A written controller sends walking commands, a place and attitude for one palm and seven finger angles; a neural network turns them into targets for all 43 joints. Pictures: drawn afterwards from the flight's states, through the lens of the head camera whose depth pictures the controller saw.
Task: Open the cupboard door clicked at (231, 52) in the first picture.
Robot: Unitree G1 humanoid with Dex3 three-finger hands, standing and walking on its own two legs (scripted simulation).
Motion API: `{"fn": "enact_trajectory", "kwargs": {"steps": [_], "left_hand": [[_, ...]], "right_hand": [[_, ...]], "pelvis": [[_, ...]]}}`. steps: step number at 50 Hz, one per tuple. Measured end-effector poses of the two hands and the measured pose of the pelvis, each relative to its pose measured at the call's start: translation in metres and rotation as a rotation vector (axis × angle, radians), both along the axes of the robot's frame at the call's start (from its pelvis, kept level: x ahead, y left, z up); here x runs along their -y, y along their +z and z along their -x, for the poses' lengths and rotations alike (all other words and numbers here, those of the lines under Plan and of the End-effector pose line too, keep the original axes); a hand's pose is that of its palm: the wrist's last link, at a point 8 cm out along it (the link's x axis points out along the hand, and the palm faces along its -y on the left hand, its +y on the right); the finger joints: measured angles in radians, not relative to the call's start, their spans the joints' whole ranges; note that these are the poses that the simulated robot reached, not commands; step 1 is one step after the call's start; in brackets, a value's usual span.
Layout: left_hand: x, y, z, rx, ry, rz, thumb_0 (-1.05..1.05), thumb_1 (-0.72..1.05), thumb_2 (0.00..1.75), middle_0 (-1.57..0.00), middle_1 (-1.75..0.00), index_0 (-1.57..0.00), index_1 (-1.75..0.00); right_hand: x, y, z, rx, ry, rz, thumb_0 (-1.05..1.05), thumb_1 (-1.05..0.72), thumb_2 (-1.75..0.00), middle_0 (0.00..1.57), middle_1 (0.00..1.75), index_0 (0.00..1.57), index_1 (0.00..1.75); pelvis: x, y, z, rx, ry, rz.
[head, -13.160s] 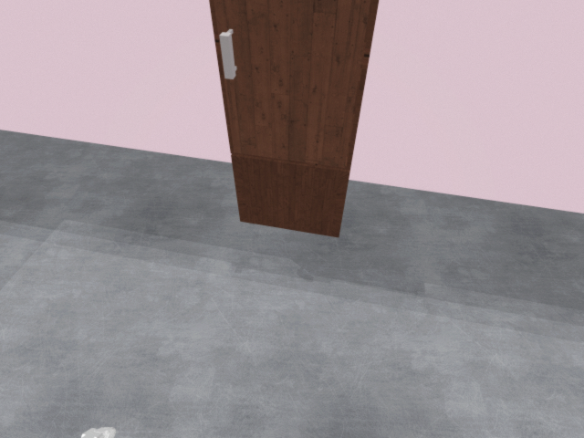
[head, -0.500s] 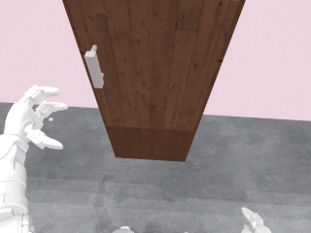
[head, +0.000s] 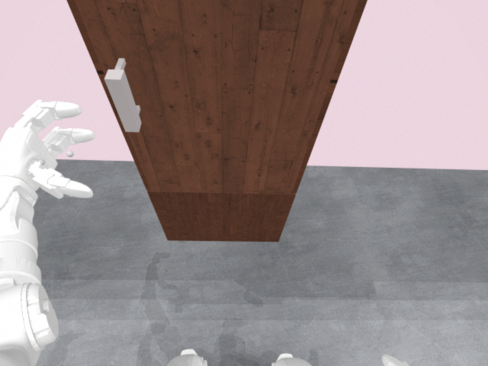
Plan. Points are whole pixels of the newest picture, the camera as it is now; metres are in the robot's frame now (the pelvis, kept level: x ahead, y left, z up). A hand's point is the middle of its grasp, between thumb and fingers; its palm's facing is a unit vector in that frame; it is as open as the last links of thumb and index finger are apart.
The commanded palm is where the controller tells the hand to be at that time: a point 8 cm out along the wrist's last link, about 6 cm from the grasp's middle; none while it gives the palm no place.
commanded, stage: move the hooked fingers beside the handle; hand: left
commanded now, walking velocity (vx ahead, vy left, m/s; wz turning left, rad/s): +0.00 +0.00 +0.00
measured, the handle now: (127, 95) +0.58 +0.22 +0.08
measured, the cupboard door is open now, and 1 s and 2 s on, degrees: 0 0 0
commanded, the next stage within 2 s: slide the fingers in behind the handle in 1.48 s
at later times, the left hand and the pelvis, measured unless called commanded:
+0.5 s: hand (83, 117) +0.50 +0.27 +0.10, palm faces -0.02 -1.00 -0.01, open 14.0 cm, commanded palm +0.49 +0.32 +0.09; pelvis -0.01 +0.00 -0.02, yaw -1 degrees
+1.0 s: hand (85, 109) +0.53 +0.28 +0.09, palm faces -0.01 -1.00 +0.00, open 14.0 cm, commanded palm +0.51 +0.32 +0.08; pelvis +0.01 +0.02 -0.01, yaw -2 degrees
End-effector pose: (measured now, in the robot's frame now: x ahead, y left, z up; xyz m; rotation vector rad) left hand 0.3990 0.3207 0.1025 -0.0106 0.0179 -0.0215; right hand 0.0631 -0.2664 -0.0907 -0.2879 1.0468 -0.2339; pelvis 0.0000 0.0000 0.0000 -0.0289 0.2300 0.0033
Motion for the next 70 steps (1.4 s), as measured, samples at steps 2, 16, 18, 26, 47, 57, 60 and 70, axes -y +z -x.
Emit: {"fn": "enact_trajectory", "kwargs": {"steps": [2,16,18,26,47,57,60,70], "left_hand": [[-0.001,-0.001,-0.005,-0.013,0.005,-0.006,-0.01,-0.5,0.3,-0.3,-1.2,-0.3,-1.2],[-0.004,0.0,-0.047,-0.015,-0.012,-0.015,-0.01,-0.5,0.3,-0.3,-1.2,-0.3,-1.2],[-0.003,-0.001,-0.054,-0.023,-0.013,-0.021,-0.01,-0.5,0.3,-0.3,-1.2,-0.3,-1.2],[-0.002,-0.001,-0.085,-0.025,-0.002,-0.02,-0.01,-0.5,0.3,-0.3,-1.2,-0.3,-1.2],[-0.008,-0.009,-0.117,-0.03,-0.002,-0.013,-0.01,-0.5,0.3,-0.3,-1.19,-0.3,-1.2],[-0.013,-0.01,-0.107,-0.022,0.005,-0.018,-0.01,-0.5,0.3,-0.3,-1.2,-0.3,-1.2],[-0.011,-0.011,-0.108,-0.03,0.001,-0.014,-0.01,-0.5,0.3,-0.3,-1.2,-0.3,-1.2],[-0.006,-0.014,-0.111,-0.03,0.007,-0.01,-0.01,-0.5,0.3,-0.3,-1.2,-0.3,-1.2]], "right_hand": [[0.001,-0.001,0.003,-0.012,-0.004,0.003,0.0,-0.91,-0.9,0.2,0.3,0.2,0.3],[0.01,-0.009,0.052,-0.185,-0.068,0.044,0.0,-0.91,-0.9,0.2,0.3,0.2,0.3],[0.009,-0.009,0.06,-0.209,-0.08,0.048,0.0,-0.91,-0.9,0.2,0.3,0.2,0.3],[0.003,-0.008,0.088,-0.296,-0.129,0.054,0.0,-0.91,-0.9,0.2,0.3,0.2,0.3],[-0.023,-0.004,0.101,-0.413,-0.18,0.007,0.0,-0.91,-0.9,0.2,0.3,0.2,0.3],[-0.014,-0.006,0.069,-0.356,-0.13,0.029,0.0,-0.91,-0.9,0.2,0.3,0.2,0.3],[-0.011,-0.007,0.061,-0.336,-0.118,0.041,0.0,-0.91,-0.9,0.2,0.3,0.2,0.3],[-0.009,-0.01,0.061,-0.317,-0.117,0.042,0.0,-0.91,-0.9,0.2,0.3,0.2,0.3]], "pelvis": [[0.001,-0.001,0.001,-0.007,0.001,0.002],[0.0,-0.011,0.006,-0.071,0.0,0.017],[-0.001,-0.012,0.007,-0.08,-0.001,0.019],[-0.004,-0.017,0.006,-0.121,-0.011,0.029],[-0.015,-0.015,-0.013,-0.168,-0.032,0.039],[-0.015,-0.015,-0.015,-0.152,-0.01,0.046],[-0.014,-0.016,-0.013,-0.153,-0.006,0.047],[-0.012,-0.019,-0.008,-0.16,-0.01,0.046]]}}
